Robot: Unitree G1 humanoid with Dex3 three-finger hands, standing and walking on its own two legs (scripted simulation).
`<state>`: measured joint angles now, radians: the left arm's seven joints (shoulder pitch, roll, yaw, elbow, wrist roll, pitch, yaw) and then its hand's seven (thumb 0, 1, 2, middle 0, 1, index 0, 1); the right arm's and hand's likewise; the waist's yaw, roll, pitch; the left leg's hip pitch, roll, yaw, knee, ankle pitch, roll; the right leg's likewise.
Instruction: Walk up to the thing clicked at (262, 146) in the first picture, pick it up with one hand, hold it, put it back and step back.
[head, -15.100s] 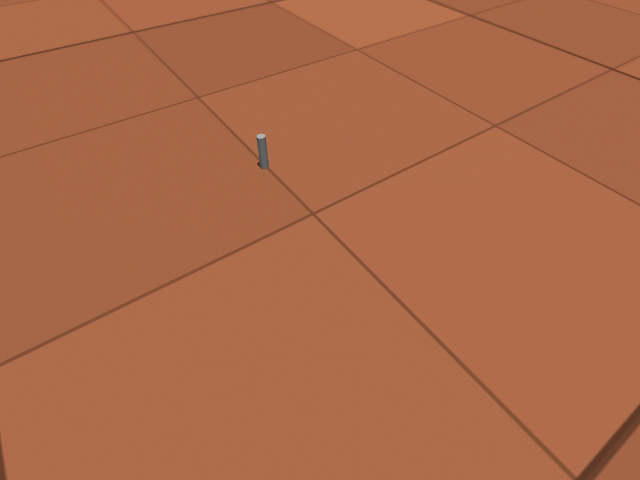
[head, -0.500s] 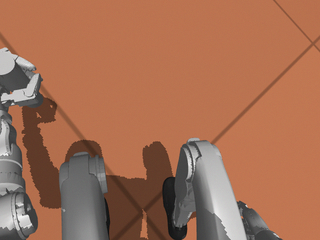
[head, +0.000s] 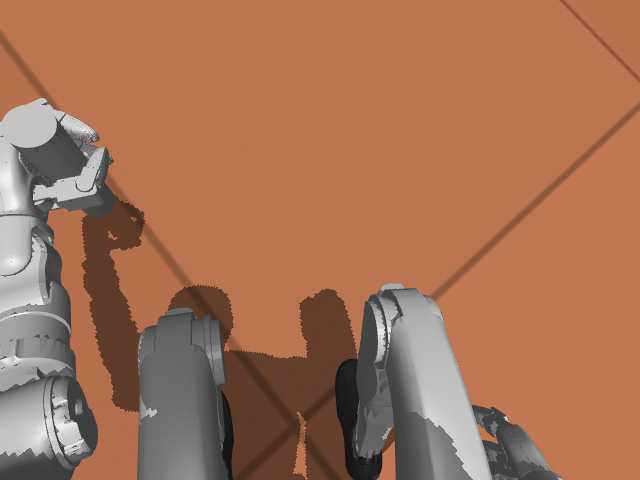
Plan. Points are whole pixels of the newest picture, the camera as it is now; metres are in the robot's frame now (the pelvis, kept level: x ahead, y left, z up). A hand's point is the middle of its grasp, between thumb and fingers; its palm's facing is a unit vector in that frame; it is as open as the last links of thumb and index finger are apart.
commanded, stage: settle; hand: left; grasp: from the side
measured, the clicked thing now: (70, 171) +0.48 +0.26 -0.05
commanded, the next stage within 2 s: lift in 0.26 s
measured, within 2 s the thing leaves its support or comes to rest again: neither
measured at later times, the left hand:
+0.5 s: hand (80, 154) +0.48 +0.23 -0.01, palm faces +0.14 -0.99 -0.04, open 5.3 cm
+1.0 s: hand (28, 130) +0.44 +0.23 +0.09, palm faces +0.13 -0.99 -0.03, open 5.3 cm
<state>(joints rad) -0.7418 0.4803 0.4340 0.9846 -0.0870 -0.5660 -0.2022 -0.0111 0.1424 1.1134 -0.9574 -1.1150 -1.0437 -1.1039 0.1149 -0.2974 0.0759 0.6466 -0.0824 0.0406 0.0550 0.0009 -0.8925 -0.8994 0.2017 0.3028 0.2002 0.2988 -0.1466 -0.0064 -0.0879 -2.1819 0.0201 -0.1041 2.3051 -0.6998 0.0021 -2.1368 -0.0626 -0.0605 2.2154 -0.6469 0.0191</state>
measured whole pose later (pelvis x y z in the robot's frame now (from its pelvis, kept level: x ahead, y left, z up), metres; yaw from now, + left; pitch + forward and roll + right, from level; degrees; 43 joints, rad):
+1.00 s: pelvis +0.01 +0.00 +0.09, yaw +2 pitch +33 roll -4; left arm -0.55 0.35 0.35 0.67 -0.15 -0.41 -0.19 -0.01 0.14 1.11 -0.96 -1.12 -1.04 -1.10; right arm 0.15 -0.27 0.01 0.62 0.00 0.02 0.00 0.00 -0.91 -0.90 0.20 0.30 0.20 0.30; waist -0.08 0.02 -0.17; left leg -1.92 0.03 -0.06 2.02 -0.68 0.00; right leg -1.89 -0.06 -0.04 1.96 -0.64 0.02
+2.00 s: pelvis +0.06 +0.01 +0.32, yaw +4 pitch +15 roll -3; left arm -0.13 0.22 0.15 0.37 -0.17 -0.31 -0.06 -0.01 0.15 1.11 -0.96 -1.12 -1.04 -1.10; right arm 0.22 -0.22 0.01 0.63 0.02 -0.05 -0.04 0.01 -0.91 -0.90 0.20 0.30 0.20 0.30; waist -0.02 0.01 -0.09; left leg -0.90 0.05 -0.02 1.17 -0.52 0.00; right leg -0.88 -0.04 -0.05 1.10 -0.48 0.03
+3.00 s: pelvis +0.09 +0.00 +0.36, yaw +4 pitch +7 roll -1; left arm -0.11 0.18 0.15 0.42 -0.19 -0.36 -0.10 -0.01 0.15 1.11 -0.95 -1.13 -1.04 -1.10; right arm 0.22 -0.22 0.00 0.66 0.01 -0.03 -0.04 0.01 -0.91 -0.90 0.20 0.30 0.20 0.30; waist -0.01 0.01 -0.03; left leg -0.57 0.05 0.00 0.89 -0.44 -0.02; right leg -0.57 -0.03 -0.05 0.85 -0.41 0.01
